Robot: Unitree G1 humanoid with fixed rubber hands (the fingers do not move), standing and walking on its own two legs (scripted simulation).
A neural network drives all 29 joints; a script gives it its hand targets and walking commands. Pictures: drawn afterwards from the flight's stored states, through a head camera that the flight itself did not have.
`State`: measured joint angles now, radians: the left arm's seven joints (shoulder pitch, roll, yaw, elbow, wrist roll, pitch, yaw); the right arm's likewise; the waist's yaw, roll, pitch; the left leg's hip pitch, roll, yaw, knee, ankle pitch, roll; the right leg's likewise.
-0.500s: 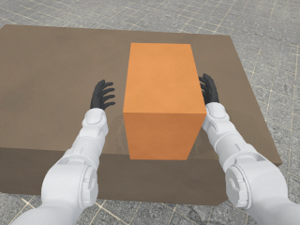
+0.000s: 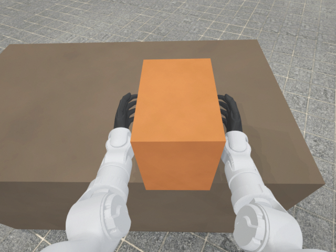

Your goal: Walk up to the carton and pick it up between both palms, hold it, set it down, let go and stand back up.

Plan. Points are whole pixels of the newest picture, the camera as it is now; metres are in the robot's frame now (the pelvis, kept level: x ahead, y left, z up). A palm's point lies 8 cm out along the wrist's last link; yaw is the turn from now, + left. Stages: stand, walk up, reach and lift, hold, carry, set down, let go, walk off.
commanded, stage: reach and lift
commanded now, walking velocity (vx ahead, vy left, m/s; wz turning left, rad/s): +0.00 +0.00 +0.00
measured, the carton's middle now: (177, 126) +0.44 +0.02 +0.02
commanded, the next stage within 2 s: none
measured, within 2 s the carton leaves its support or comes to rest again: leaves its support in 1.58 s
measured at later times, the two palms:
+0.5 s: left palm (121, 128) +0.39 +0.16 +0.07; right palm (231, 128) +0.40 -0.11 +0.07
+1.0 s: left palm (120, 128) +0.39 +0.16 +0.07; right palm (231, 129) +0.39 -0.11 +0.07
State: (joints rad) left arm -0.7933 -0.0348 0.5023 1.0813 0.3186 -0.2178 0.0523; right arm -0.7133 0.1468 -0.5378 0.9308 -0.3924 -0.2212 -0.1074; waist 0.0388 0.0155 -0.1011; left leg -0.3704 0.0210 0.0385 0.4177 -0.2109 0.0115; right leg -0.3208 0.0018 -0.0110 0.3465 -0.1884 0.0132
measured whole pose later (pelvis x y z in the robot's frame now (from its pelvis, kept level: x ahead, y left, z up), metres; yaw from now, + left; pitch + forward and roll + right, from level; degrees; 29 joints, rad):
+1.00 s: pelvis +0.00 -0.01 +0.01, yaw +2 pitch +7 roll -1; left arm -0.71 -0.09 0.48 0.85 0.40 -0.11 0.02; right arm -0.67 0.15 -0.53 0.96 -0.39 -0.33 -0.13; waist 0.03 -0.05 -0.04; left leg -0.28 0.03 0.04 0.32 -0.16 0.00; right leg -0.20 0.00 -0.06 0.23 -0.14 0.00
